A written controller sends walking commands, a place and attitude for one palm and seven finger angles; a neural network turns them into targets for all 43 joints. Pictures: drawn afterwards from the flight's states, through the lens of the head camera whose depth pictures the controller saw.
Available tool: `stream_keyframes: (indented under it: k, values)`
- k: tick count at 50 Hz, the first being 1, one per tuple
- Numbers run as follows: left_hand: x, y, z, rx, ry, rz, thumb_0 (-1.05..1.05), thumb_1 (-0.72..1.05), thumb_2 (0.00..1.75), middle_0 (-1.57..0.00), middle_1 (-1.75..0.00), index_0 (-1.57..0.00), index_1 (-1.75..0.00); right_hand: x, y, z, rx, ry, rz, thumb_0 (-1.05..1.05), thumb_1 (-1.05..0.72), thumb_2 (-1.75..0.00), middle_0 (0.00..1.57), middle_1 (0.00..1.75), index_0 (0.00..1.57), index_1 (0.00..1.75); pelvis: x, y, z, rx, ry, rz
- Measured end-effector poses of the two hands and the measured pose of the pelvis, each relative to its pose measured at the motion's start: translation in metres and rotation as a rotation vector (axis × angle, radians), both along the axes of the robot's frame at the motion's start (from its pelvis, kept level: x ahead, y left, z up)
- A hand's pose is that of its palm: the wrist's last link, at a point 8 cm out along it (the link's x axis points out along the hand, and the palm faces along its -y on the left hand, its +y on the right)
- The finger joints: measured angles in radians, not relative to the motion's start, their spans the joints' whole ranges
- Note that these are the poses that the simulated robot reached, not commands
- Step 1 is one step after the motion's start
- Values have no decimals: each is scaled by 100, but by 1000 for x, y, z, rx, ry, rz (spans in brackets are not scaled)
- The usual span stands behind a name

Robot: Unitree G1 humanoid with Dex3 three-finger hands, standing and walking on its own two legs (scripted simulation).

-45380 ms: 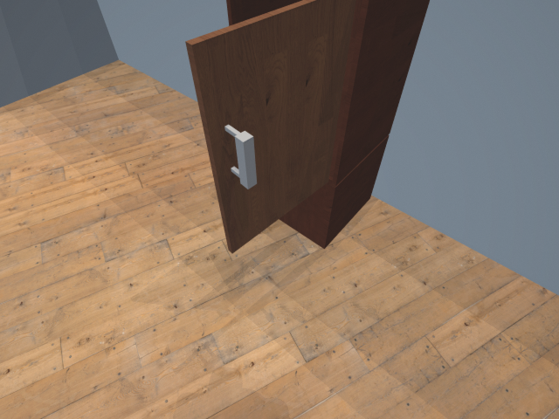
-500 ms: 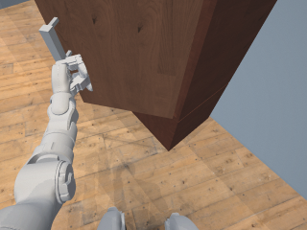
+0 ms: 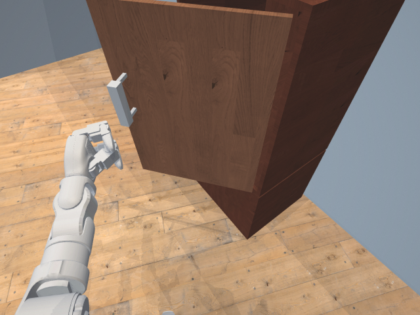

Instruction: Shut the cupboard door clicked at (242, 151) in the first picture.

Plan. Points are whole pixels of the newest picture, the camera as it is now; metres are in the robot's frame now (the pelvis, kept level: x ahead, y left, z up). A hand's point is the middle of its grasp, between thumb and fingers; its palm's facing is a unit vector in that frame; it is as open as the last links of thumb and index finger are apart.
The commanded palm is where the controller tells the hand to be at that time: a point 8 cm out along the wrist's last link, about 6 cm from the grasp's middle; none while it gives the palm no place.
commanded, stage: draw the hand back to the body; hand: left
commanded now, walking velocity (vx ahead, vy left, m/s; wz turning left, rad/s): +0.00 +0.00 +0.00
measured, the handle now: (125, 99) +0.63 +0.23 +0.05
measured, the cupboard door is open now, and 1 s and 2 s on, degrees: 39 39 39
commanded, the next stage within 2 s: step back with the hand held close in 1.18 s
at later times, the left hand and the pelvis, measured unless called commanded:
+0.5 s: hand (31, 203) +0.26 +0.25 +0.16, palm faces +0.34 -0.90 -0.27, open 3.9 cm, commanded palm +0.21 +0.29 +0.18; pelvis +0.00 +0.02 +0.04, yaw +1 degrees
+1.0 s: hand out of the picture +0.19 +0.28 +0.19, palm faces +0.50 -0.76 -0.41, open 7.2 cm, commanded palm +0.15 +0.30 +0.22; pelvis +0.02 +0.00 +0.04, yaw +2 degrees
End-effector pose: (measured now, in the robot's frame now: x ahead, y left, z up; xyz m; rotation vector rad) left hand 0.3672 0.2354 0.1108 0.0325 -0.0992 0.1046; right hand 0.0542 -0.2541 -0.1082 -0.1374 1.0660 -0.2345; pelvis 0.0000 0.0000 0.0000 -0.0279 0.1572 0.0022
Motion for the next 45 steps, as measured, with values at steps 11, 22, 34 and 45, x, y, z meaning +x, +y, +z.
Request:
stream_keyframes:
  k: [11, 22, 34, 45]
  values:
    - [-72, 15, 20, 125, 64, 34, 2, 90, 90, -120, -139, -120, -139, 94, 23, 49, -22, -303, 83, 1, -90, -90, 20, 30, 20, 30, -4, 11, 19, 12, -108, 6]
    - [-135, 57, 57, 227, 46, 228, 2, 89, 90, -93, -110, -93, -110, 141, 64, 83, 11, -415, 206, 1, -90, -90, 20, 30, 20, 30, -1, 16, 37, 16, -199, 20]
    - [-186, 72, 86, 333, 31, 333, 2, 89, 90, -61, -74, -60, -74, 131, 66, 70, 39, -356, 229, 2, -90, -90, 20, 30, 20, 30, 8, 14, 43, 25, -234, 20]
    - [-224, 79, 113, 452, 13, 434, 1, 89, 90, -32, -43, -32, -43, 136, 42, 65, 20, -359, 205, 2, -90, -90, 20, 30, 20, 30, 17, 5, 43, 28, -237, 22]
